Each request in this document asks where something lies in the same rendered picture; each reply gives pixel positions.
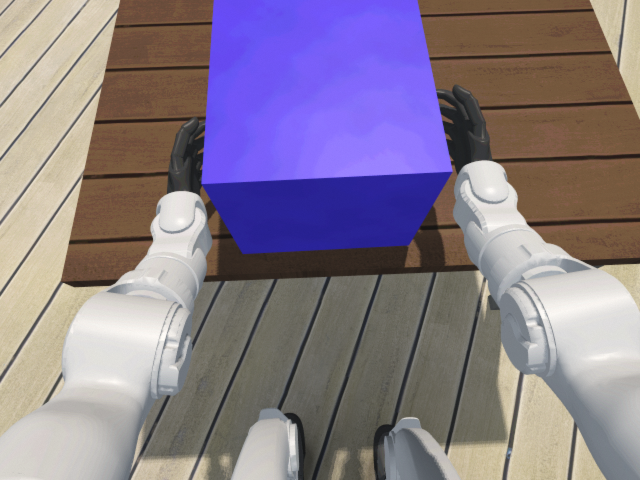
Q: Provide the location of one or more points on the right robot upper arm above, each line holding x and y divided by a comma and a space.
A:
580, 333

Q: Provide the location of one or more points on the table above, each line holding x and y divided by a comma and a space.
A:
559, 116

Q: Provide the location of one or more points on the robot right thigh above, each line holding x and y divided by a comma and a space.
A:
413, 454

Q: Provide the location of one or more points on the right robot hand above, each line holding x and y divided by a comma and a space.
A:
470, 139

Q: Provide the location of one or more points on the robot right shin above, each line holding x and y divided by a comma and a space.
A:
409, 422

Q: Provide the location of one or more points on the carton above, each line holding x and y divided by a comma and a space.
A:
323, 128

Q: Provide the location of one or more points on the left robot hand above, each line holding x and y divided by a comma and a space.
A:
184, 169

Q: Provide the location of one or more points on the left robot upper arm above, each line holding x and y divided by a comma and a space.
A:
125, 352

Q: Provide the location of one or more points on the left robot forearm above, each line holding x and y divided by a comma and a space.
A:
175, 265

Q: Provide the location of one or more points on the right robot forearm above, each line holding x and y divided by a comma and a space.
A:
496, 236

